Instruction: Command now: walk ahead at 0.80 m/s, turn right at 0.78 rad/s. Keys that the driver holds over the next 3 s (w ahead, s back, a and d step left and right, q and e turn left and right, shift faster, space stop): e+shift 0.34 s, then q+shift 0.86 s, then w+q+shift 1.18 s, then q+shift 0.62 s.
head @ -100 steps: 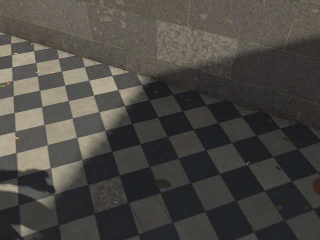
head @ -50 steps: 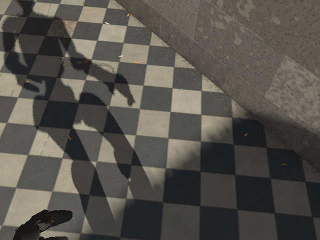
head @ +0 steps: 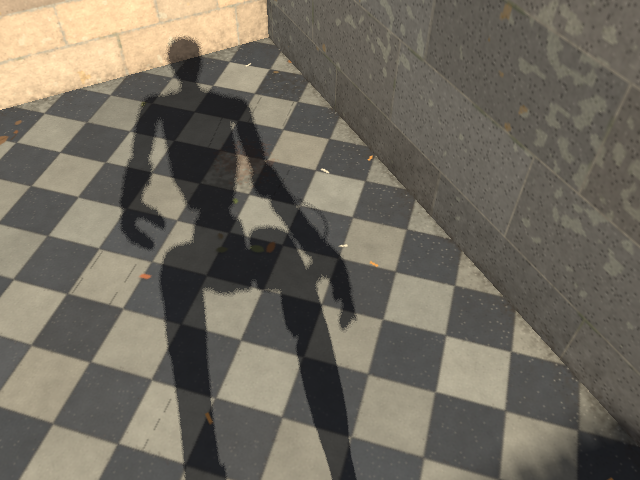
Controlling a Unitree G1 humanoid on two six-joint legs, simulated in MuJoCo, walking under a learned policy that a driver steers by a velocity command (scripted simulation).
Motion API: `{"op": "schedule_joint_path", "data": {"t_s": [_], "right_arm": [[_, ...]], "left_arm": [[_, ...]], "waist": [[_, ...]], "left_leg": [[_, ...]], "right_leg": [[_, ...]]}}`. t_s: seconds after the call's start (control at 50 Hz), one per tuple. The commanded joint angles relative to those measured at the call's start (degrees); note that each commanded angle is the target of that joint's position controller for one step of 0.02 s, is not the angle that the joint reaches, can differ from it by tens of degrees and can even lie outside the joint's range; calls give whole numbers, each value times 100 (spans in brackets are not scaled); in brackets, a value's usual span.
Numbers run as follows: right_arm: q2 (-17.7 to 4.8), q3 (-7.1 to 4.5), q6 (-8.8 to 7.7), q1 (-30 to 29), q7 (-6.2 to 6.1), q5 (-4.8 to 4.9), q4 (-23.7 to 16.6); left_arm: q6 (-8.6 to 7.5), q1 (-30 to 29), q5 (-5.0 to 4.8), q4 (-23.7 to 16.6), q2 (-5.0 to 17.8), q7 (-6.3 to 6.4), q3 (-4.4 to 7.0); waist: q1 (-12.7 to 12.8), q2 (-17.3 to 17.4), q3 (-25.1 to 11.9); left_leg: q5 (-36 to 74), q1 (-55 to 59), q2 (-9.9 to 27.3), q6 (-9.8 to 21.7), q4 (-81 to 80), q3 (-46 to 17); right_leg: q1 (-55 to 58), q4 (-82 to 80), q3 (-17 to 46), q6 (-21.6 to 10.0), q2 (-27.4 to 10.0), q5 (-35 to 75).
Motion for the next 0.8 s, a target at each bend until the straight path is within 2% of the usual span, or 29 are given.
{"op": "schedule_joint_path", "data": {"t_s": [0.02, 0.06, 0.08, 0.1, 0.12, 0.14, 0.16, 0.18, 0.2, 0.22, 0.24, 0.26, 0.28, 0.34, 0.36, 0.4, 0.42, 0.46, 0.5, 0.52, 0.56, 0.58, 0.6, 0.62, 0.64, 0.66, 0.7, 0.74, 0.8], "right_arm": [[-539, -86, -100, -415, -62, 16, -180], [-900, -158, -56, -276, -146, 56, -63], [-1095, -216, 21, -369, -206, 66, -76], [-1866, -444, 110, -915, -270, 393, -462], [-1610, -397, 106, -1206, -258, 426, -614], [-479, -104, -31, -1073, -156, 55, -808], [-474, 49, -226, -124, -65, 157, -1168], [-1047, -37, -333, -997, -62, 216, -1193], [-1013, -21, -341, -1283, -73, 321, -1424], [-965, -12, -269, -1345, -140, 208, -1345], [-1008, -38, -198, -1281, -136, 158, -1305], [-1063, -70, -103, -1224, -132, 123, -1316], [-1019, -77, -46, -1262, -145, 83, -1359], [-632, 34, 23, -1694, -202, -102, -1518], [-588, 72, 48, -1819, -175, -75, -1525], [-527, 112, 37, -2084, -63, 17, -1440], [-431, 134, 2, -2378, 2, 17, -1457], [-378, 175, -35, -2667, 114, 47, -1460], [-568, 126, -138, -2784, 170, 90, -1434], [-737, 36, -172, -2575, 183, 165, -1383], [-940, -89, -236, -2378, 171, 171, -1415], [-883, -87, -261, -2066, 192, 183, -1363], [-1065, -152, -267, -1642, 183, 119, -1280], [-1295, -275, -157, -1342, 155, 95, -1285], [-1172, -319, 16, -1095, 119, 118, -1303], [-918, -261, 149, -1388, 20, 184, -1444], [-810, -214, 358, -1792, -116, 306, -1634], [-853, -269, 469, -2087, -132, 297, -1736], [-920, -379, 646, -1836, -145, 266, -1641]], "left_arm": [[-100, -964, 24, -667, -60, -89, -165], [-108, -636, 13, -663, -21, -24, -185], [-121, 84, 2, -517, 166, 48, -118], [-225, 1035, -572, -495, 826, 98, 204], [-200, 2063, -584, -164, 1278, 235, 395], [-103, 1874, -492, -156, 1632, 435, 444], [-181, 1530, -90, -585, 2065, 423, 456], [-171, 1369, -110, -835, 1613, 434, 431], [-274, 1136, -213, -829, 1442, 399, 354], [-348, 759, -368, -886, 1176, 391, 282], [-354, 451, -368, -983, 1086, 416, 225], [-348, 304, -273, -999, 1097, 437, 215], [-337, 217, -270, -972, 1080, 460, 214], [-223, 252, -349, -782, 976, 575, 176], [-136, 217, -351, -765, 994, 658, 154], [34, 360, -321, -685, 738, 877, 63], [66, 630, -281, -559, 627, 948, 14], [60, 950, -191, -355, 436, 949, -92], [43, 951, -28, -254, 383, 923, -127], [24, 839, 0, -222, 393, 894, -120], [-26, 668, -66, -218, 542, 893, -48], [-49, 570, -144, -225, 596, 961, -19], [-71, 608, -95, -337, 642, 1004, -9], [-76, 875, -50, -361, 642, 1005, -41], [-32, 781, 35, -421, 754, 943, -33], [32, 753, -21, -374, 828, 872, 16], [117, 293, -38, -482, 542, 806, -40], [89, 238, -59, -496, 322, 802, -47], [-18, 163, -150, -347, 86, 782, -85]], "waist": [[129, 518, 1296], [304, 704, 747], [665, 847, 297], [1257, 1366, -320], [1700, 886, -851], [1051, -1262, -791], [528, -1412, -2758], [1041, 12, -2921], [627, 436, -1604], [322, 1057, -1046], [109, 1114, -620], [-38, 944, -341], [-95, 772, -152], [-55, 430, -173], [11, 392, -290], [263, 160, -622], [479, -30, -705], [746, -294, -684], [766, -369, -480], [664, -426, -466], [480, -270, -356], [290, -47, -433], [247, 457, -807], [114, 1367, -1366], [-53, 1845, -1669], [52, 1056, -1378], [178, 293, -448], [414, 385, -116], [300, 874, -425]], "left_leg": [[4220, -995, 1247, 367, -435, 276], [7463, -588, 1293, 275, 653, 372], [8155, -550, 1405, 227, 1655, 341], [8688, -914, 1482, 163, 2797, -1], [7046, -1707, 1083, -73, 4375, 8], [-476, -3902, -135, -434, 6888, -193], [-1520, -5172, -630, -488, 8715, -1817], [-1017, -5061, -264, -302, 8456, -2356], [-770, -5223, -131, -219, 7781, -2202], [-561, -5048, 204, -212, 7286, -2132], [-366, -4746, 279, -247, 6979, -2108], [-278, -4429, 360, -286, 6778, -2114], [-213, -4346, 376, -353, 6497, -2069], [376, -4210, 125, -463, 5309, -1725], [788, -4285, 23, -485, 4853, -1507], [1995, -3692, -103, -497, 3574, -1209], [2665, -3449, -123, -473, 3116, -1136], [3215, -3344, -20, -335, 2626, -1254], [3028, -3514, 88, -54, 2248, -1466], [2718, -3644, 140, 76, 2227, -1591], [2047, -3723, 49, 324, 2054, -1539], [2605, -3329, 100, 558, 1490, -1643], [4015, -2068, 481, 1094, 1611, -2326], [4758, -569, 1471, 2048, 1465, -3835], [3679, 18, 1942, 2428, 907, -5281], [2193, -444, 1921, 2130, 815, -5349], [831, -1866, 1401, 1715, 543, -4746], [455, -2676, 674, 1218, 481, -4038], [1152, -2732, 335, 1198, 628, -3802]], "right_leg": [[396, -1211, -701, -288, 57, 91], [1490, -1687, -1190, -492, 646, -80], [2306, -1855, -1156, -575, 882, -262], [3635, -1937, -593, -631, 827, 58], [5224, -2755, -85, -788, 783, 849], [6774, -2477, 1290, -1050, -83, 3062], [8280, -3308, 4701, -2597, -1633, 1840], [7803, -3868, 4598, -2278, -1384, 939], [6610, -4134, 4043, -2054, -1130, 625], [5657, -4216, 3578, -1784, -817, 513], [4798, -4281, 3261, -1718, -630, 937], [4129, -4428, 3058, -1655, -488, 1329], [3693, -4452, 2851, -1621, -328, 1774], [3060, -4042, 1992, -1228, 353, 3291], [3083, -3892, 1690, -1013, 417, 3568], [2906, -3734, 1169, -433, 734, 2901], [2945, -3733, 1144, -256, 729, 2419], [3257, -3787, 1355, -234, 411, 1865], [3730, -3667, 1570, -273, 20, 1810], [4025, -3421, 1633, -245, -128, 2079], [4285, -2783, 1611, -177, -267, 2922], [4195, -2159, 1490, -82, -128, 3083], [3392, -1214, 1285, 218, 354, 2519], [1977, 291, 893, 726, 1026, -415], [1042, 1186, 1091, 867, 1310, -2883], [895, 1689, 1444, 755, 957, -2639], [848, 1549, 1261, 683, 750, -2217], [1360, 44, 1004, 644, 677, -1996], [2063, -1126, 764, 816, 918, -1880]]}}
Next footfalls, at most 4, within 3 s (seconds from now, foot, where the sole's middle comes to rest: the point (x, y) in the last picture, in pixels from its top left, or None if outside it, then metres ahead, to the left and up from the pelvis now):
0.12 right None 0.30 -0.08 -0.76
0.58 left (335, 464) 0.53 -0.03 -0.76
0.96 right None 0.47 -0.25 -0.76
1.46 left None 0.44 0.04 -0.76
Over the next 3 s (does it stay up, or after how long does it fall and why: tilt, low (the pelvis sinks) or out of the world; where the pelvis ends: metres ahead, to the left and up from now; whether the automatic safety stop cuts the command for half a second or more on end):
stays up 1.08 0.82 0.01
